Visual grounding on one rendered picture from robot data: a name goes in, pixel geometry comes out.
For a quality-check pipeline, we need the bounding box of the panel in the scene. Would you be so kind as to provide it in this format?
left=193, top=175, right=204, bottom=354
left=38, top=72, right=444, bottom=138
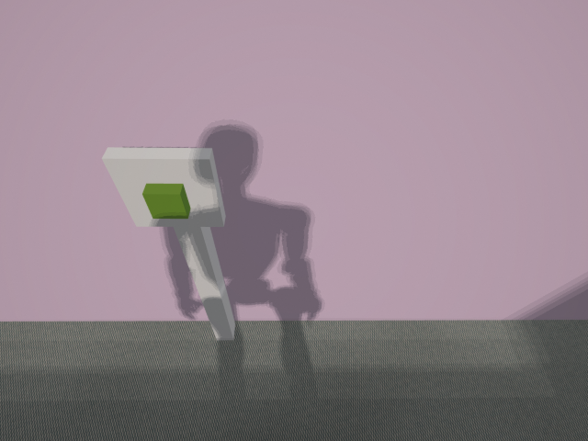
left=102, top=147, right=235, bottom=340

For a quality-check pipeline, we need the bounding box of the button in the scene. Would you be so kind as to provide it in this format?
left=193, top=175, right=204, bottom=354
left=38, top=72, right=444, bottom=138
left=142, top=184, right=190, bottom=219

